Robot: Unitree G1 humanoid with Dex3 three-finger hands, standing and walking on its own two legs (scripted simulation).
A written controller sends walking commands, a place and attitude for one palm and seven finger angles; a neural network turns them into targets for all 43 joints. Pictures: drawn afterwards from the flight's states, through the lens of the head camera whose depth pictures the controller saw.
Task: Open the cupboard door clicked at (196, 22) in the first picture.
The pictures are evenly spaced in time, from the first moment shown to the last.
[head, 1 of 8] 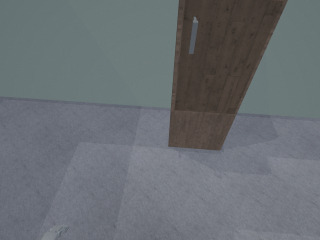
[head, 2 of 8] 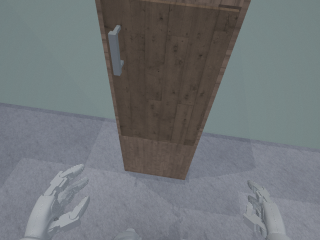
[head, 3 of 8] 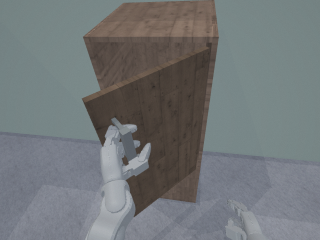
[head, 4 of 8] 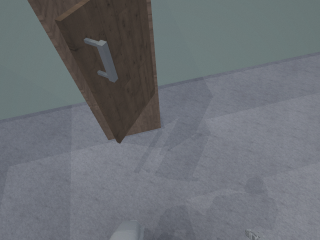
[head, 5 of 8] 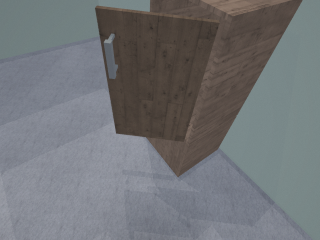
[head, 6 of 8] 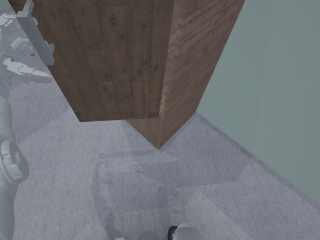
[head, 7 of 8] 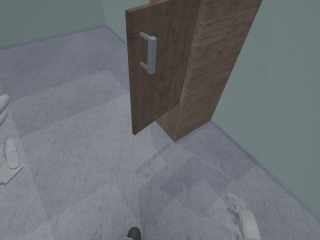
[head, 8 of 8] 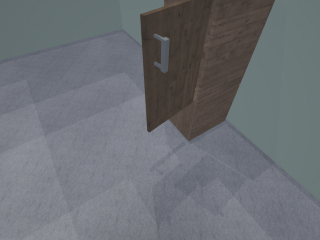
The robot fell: no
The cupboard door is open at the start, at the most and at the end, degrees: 0 99 99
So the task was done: yes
